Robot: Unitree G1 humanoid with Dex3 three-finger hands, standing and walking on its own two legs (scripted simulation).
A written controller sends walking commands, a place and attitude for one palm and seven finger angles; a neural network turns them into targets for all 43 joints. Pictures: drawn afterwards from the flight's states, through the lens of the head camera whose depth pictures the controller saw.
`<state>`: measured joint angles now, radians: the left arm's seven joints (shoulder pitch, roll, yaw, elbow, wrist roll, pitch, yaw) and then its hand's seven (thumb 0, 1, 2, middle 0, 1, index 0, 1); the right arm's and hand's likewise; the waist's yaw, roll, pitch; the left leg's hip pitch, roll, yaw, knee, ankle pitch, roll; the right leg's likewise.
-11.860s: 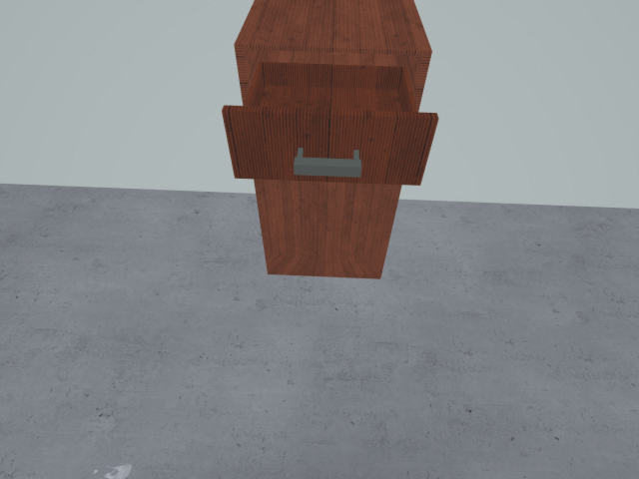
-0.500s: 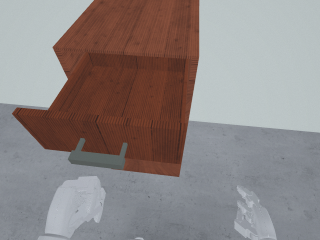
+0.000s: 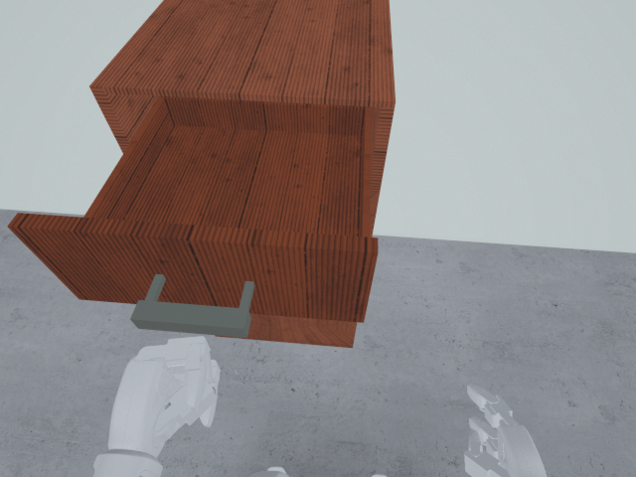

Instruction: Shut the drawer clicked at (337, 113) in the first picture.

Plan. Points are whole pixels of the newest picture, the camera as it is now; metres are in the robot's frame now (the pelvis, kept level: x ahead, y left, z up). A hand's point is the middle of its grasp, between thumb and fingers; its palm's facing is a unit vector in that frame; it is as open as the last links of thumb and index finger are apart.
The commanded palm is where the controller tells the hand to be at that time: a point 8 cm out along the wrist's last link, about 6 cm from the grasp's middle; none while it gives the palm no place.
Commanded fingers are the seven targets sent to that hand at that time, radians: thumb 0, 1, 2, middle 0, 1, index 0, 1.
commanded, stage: bring the fist close to the handle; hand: left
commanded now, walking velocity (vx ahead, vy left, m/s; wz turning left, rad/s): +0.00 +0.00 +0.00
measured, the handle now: (198, 302) +0.31 +0.15 +0.07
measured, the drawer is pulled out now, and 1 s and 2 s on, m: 0.26 0.21 0.07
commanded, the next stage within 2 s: push the drawer shut in 0.08 s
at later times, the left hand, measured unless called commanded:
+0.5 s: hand (228, 375) +0.22 +0.10 +0.07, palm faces -0.09 -0.99 -0.04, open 3.3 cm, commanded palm +0.21 +0.17 +0.08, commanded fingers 0.00 0.90 0.90 -1.40 -1.60 -1.40 -1.60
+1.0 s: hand (230, 332) +0.27 +0.11 +0.07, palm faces -0.10 -0.99 -0.05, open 3.0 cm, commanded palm +0.26 +0.17 +0.08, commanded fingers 0.00 0.90 0.90 -1.40 -1.60 -1.40 -1.60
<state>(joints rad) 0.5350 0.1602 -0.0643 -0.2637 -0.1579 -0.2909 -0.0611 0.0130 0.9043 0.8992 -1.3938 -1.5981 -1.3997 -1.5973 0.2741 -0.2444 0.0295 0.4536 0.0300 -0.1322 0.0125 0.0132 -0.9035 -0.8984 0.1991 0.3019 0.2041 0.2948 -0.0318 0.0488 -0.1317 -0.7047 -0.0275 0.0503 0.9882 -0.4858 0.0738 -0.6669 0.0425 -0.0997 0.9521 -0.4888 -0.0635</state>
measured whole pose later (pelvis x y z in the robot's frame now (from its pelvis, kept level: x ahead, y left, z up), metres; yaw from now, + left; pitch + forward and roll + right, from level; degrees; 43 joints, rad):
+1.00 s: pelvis -0.01 -0.02 +0.01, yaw +1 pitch +10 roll -1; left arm 0.11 0.22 -0.02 0.08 -0.18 -0.28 -0.08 0.00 0.78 0.91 -1.40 -1.60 -1.40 -1.60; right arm 0.23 -0.26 0.05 0.55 0.04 -0.12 0.00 0.01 -0.90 -0.90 0.20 0.30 0.20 0.29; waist -0.04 0.04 -0.10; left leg -0.69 -0.02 0.03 0.94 -0.44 0.05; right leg -0.64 0.05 -0.12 0.91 -0.45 -0.08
